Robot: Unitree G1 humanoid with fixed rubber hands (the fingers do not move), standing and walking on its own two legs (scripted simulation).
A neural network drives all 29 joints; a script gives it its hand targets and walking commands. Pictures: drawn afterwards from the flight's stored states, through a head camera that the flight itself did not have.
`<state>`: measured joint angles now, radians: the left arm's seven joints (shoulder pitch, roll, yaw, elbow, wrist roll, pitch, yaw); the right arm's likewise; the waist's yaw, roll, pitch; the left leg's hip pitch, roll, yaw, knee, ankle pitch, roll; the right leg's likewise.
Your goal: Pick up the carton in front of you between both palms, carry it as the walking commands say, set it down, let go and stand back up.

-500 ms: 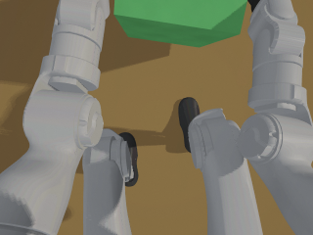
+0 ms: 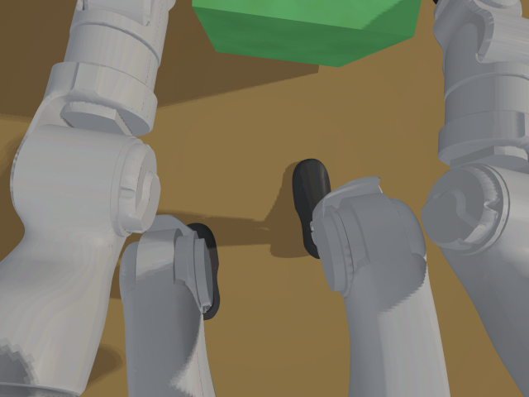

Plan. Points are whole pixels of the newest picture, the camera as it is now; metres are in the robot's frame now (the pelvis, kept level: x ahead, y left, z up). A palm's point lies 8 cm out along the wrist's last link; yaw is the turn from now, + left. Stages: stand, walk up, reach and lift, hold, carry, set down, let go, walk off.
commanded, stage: set down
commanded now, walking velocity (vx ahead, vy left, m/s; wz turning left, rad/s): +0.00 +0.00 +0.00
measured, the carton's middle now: out of the picture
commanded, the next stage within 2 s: none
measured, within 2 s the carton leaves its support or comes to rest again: rests again in 0.10 s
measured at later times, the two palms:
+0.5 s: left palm out of the picture +0.59 +0.01 -0.19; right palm out of the picture +0.50 -0.29 -0.18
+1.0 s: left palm out of the picture +0.61 +0.06 -0.20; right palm out of the picture +0.49 -0.30 -0.20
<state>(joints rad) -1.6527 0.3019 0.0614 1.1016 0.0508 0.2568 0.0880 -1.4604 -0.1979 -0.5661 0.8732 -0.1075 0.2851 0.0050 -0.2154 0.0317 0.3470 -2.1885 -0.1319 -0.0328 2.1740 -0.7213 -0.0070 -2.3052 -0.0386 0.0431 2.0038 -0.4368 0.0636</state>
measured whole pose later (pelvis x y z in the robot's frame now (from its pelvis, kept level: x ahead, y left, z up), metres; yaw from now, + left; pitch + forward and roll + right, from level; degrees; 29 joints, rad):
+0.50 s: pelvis -0.01 +0.00 -0.01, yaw -1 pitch +37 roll -4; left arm -1.70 0.26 0.17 1.07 0.18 0.24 -0.01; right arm -1.50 -0.28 -0.63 0.97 -0.11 0.24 0.07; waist -0.19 0.00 0.47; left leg -2.16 -0.13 -0.05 2.24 -0.72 0.00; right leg -2.26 -0.04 0.03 2.04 -0.43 0.07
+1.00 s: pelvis -0.01 -0.01 -0.01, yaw +0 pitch +38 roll -4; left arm -1.77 0.50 -0.20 1.14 -0.16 0.18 0.04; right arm -1.54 -0.33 -0.50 1.14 0.09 0.05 -0.07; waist -0.18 -0.01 0.52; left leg -2.16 -0.13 -0.08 2.23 -0.72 -0.04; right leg -2.27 -0.06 -0.01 2.04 -0.43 0.03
